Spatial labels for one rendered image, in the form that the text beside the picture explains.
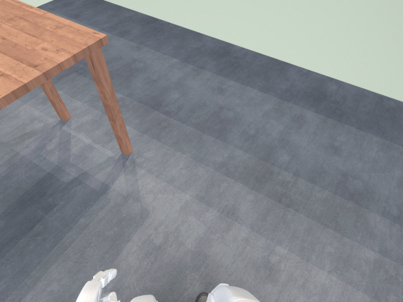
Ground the table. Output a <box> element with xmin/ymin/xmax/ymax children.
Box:
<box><xmin>0</xmin><ymin>0</ymin><xmax>133</xmax><ymax>156</ymax></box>

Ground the right robot thigh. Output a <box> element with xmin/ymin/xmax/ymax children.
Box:
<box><xmin>207</xmin><ymin>286</ymin><xmax>260</xmax><ymax>302</ymax></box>

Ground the robot left hand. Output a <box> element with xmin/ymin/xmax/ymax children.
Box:
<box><xmin>76</xmin><ymin>269</ymin><xmax>120</xmax><ymax>302</ymax></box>

